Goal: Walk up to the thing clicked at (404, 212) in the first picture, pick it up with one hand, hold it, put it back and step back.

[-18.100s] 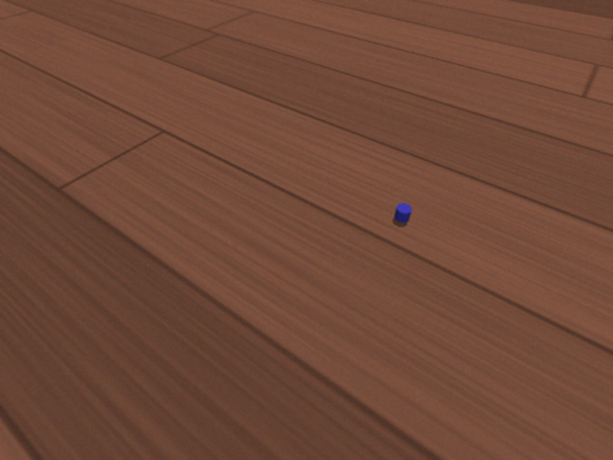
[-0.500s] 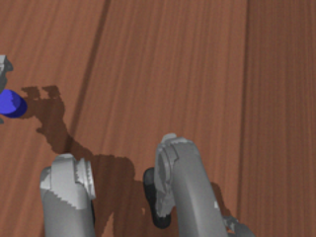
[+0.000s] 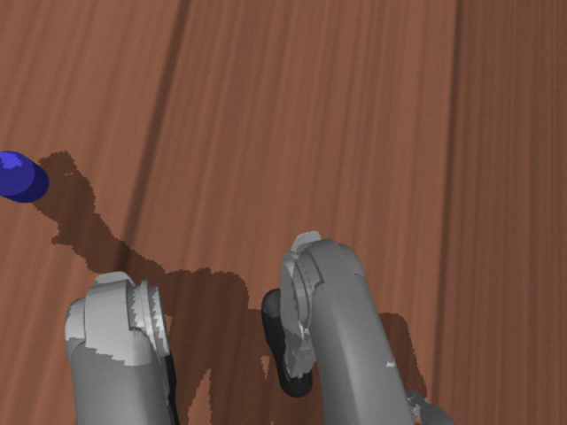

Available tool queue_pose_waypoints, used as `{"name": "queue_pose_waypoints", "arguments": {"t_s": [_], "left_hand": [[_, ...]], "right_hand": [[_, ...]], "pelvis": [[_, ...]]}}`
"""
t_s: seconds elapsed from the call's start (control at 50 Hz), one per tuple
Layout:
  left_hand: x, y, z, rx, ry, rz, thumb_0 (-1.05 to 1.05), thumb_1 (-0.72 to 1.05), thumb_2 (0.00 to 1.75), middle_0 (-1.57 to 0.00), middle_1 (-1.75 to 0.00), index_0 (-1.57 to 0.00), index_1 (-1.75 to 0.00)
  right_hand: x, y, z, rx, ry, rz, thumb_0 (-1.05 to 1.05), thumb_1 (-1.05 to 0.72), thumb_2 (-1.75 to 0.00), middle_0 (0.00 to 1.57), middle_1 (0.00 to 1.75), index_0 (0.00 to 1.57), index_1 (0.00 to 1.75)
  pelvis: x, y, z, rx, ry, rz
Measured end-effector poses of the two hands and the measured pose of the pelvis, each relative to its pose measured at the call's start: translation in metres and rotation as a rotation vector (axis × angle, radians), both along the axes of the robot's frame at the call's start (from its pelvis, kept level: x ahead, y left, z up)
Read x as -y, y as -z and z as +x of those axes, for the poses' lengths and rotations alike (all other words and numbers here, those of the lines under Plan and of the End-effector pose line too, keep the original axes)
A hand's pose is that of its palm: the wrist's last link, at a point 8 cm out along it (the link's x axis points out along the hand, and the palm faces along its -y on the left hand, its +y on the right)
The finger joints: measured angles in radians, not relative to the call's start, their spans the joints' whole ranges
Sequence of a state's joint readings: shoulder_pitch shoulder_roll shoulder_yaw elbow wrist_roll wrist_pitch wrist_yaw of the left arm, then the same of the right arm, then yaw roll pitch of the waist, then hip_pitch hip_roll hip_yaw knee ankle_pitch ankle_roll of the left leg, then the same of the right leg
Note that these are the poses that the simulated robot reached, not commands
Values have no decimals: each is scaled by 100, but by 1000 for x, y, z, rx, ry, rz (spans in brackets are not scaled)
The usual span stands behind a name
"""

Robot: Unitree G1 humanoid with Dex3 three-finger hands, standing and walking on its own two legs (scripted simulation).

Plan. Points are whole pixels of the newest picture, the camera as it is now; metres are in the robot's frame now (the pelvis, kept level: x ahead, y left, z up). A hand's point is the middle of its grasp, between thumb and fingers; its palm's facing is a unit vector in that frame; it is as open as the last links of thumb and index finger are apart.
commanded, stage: approach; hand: left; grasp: from above
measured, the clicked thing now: (17, 178) +0.49 +0.31 -0.30
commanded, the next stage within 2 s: close in in 0.12 s
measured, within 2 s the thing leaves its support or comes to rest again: neither
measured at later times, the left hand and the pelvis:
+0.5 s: hand out of the picture +0.48 +0.31 -0.19, palm faces -0.50 -0.08 -0.87, open 13.9 cm; pelvis +0.00 +0.01 +0.00, yaw -1 degrees
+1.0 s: hand (2, 167) +0.49 +0.31 -0.24, palm faces -0.43 -0.09 -0.90, open 13.6 cm; pelvis +0.00 +0.01 -0.01, yaw -4 degrees
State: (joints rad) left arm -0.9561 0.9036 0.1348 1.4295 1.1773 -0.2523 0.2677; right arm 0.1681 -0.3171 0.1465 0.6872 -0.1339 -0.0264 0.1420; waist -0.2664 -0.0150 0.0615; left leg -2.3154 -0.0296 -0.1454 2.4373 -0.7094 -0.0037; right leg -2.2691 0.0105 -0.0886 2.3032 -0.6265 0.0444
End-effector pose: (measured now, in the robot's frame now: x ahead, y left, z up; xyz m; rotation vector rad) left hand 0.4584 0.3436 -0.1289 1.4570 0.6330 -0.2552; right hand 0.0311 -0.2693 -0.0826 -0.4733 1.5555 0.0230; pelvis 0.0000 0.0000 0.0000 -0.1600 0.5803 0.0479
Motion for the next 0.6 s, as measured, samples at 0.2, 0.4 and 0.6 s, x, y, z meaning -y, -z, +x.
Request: {"name": "queue_pose_waypoints", "arguments": {"t_s": [0.2,0.4,0.6], "left_hand": [[16,-25,17,192,146,-31,-1,-53,103,-9,-105,-10,-106],[35,-21,39,120,82,26,0,-50,101,-8,-105,-9,-105],[36,26,22,32,73,-11,0,-50,97,-8,-105,-9,-104]], "right_hand": [[6,-17,47,98,-58,-89,0,-91,-90,20,30,20,30],[-1,-24,27,145,-14,-66,0,-91,-90,20,30,20,30],[-12,-18,-32,-18,28,-30,0,-90,-90,20,30,20,30]], "pelvis": [[-7,-4,3,-11,-16,-21],[-9,-6,-1,-21,-6,-25],[-3,4,-4,6,11,-17]]}}
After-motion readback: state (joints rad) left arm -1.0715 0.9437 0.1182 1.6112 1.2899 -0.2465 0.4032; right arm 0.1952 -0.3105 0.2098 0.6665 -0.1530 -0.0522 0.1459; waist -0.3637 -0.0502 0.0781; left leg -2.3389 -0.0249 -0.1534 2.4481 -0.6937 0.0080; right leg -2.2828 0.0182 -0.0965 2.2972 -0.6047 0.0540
